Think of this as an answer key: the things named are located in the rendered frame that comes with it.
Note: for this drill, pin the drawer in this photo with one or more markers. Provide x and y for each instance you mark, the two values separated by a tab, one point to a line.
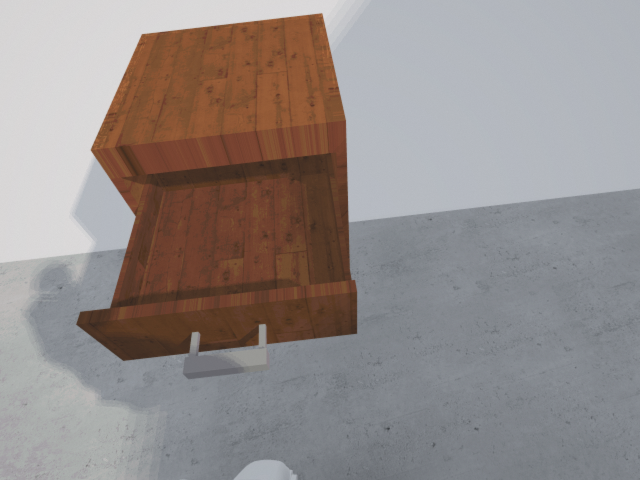
221	250

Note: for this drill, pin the cabinet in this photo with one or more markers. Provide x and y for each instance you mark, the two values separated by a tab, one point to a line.
223	95

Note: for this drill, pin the handle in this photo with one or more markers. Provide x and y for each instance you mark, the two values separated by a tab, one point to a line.
226	363

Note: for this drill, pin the robot left thigh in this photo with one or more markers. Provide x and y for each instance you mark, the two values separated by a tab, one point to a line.
266	470

